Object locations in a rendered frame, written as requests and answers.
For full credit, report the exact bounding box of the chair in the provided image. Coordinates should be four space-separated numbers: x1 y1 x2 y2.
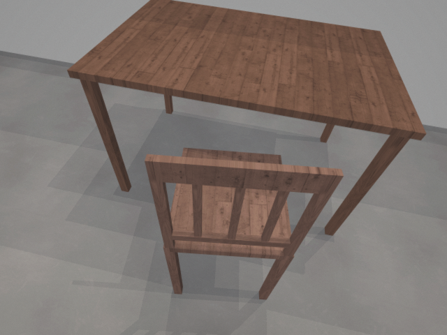
145 148 344 300

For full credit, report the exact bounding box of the table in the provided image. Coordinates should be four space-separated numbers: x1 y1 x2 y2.
67 0 427 236

